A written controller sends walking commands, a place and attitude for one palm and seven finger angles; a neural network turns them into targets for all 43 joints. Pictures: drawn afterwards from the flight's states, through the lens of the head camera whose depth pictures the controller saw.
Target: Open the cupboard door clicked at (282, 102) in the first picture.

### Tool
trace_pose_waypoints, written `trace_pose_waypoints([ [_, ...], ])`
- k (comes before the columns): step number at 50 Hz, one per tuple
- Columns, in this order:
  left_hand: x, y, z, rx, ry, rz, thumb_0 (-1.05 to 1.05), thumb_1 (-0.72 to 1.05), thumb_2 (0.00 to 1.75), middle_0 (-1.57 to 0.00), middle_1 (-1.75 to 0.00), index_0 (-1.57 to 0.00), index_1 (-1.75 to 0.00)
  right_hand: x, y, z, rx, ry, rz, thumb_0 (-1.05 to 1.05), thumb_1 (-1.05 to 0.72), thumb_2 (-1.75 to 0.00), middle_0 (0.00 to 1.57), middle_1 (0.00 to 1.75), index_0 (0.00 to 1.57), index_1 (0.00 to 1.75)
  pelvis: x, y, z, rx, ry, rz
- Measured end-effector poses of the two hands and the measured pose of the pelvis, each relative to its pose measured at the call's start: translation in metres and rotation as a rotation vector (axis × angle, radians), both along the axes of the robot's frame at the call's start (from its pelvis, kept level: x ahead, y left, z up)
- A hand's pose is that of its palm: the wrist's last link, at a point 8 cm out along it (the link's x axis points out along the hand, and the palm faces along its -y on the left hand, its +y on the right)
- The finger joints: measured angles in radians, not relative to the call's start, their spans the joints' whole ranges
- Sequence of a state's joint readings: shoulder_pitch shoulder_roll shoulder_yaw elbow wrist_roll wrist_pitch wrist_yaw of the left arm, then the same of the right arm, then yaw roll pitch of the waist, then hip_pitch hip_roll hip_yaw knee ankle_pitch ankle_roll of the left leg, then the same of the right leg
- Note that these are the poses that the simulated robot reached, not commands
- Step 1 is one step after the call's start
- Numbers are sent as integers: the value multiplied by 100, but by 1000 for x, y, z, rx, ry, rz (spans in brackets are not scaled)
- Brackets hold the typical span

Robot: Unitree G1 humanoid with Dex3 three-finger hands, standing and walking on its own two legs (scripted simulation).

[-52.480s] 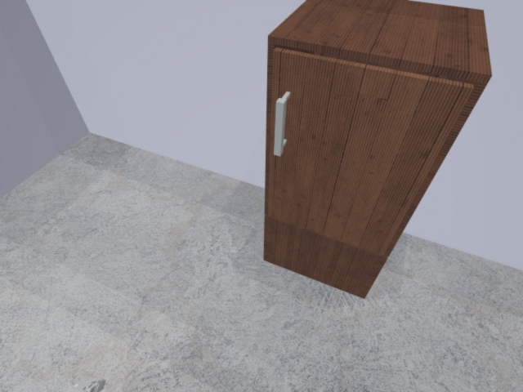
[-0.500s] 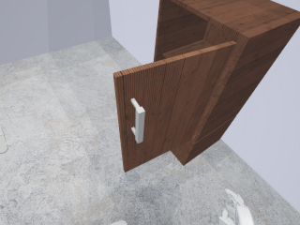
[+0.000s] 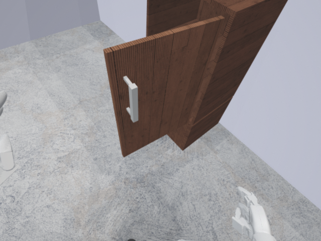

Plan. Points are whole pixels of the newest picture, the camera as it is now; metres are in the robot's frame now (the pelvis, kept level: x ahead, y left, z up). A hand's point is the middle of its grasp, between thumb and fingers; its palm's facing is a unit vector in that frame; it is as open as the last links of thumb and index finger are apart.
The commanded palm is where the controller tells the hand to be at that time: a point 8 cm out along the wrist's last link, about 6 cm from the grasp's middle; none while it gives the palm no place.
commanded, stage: stop stepping back and stand still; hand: left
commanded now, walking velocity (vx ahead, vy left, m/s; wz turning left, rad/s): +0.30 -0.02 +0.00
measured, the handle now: (130, 100) +0.50 +0.12 +0.00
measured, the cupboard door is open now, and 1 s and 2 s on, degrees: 84 84 84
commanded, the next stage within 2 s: let the arm hang, fingers relaxed in 0.62 s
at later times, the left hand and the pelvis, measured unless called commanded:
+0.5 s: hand out of the picture +0.12 +0.25 +0.16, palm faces +0.48 -0.73 -0.49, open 7.4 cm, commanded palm +0.05 +0.28 +0.17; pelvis -0.08 -0.02 -0.02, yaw +2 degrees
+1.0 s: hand out of the picture -0.01 +0.15 -0.17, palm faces +0.09 -0.98 -0.17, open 7.3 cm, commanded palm none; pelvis -0.08 -0.02 -0.01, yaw +5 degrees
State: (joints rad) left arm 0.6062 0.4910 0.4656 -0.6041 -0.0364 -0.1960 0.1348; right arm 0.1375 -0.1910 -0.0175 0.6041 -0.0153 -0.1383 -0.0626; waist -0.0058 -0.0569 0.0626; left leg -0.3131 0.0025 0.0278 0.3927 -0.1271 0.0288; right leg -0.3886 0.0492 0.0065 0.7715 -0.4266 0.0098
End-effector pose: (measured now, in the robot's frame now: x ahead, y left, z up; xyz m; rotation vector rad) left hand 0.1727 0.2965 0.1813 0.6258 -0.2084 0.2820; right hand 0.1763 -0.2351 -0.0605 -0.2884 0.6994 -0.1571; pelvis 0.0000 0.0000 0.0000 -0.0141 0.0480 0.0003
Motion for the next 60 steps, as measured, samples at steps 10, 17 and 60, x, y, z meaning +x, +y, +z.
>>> trace_pose_waypoints([
  [10,-77,-19,-5,-51,-26,113,2,88,90,-21,-30,-21,-30,-84,-15,-26,45,74,19,2,-90,-90,20,30,21,30,-52,-25,-5,22,-42,0],
  [17,-90,-21,-8,-114,-132,121,2,88,90,-21,-30,-21,-30,-121,-36,-25,-19,67,-29,2,-90,-90,20,30,21,30,-67,-23,-9,19,-38,26],
  [60,-294,-79,-325,-645,1492,498,-2,97,90,-20,-30,-20,-30,-249,-24,-85,69,739,-48,1,-91,-90,20,30,20,30,-87,-26,-3,8,-65,108],
])
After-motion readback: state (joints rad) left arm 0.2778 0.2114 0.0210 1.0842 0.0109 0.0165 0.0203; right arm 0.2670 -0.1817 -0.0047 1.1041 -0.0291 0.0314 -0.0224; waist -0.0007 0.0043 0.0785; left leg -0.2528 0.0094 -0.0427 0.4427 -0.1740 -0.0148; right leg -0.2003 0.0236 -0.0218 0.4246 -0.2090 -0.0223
